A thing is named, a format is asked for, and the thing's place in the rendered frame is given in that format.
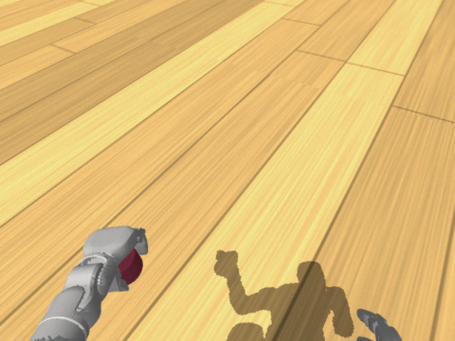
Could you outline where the tin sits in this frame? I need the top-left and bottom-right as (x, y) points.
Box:
(118, 248), (143, 285)

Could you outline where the right robot hand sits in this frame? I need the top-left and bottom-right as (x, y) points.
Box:
(356, 309), (402, 341)

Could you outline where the left robot hand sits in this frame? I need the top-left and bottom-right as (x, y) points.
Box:
(83, 226), (148, 292)

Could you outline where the left robot arm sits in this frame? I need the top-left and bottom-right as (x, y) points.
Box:
(29, 252), (117, 341)

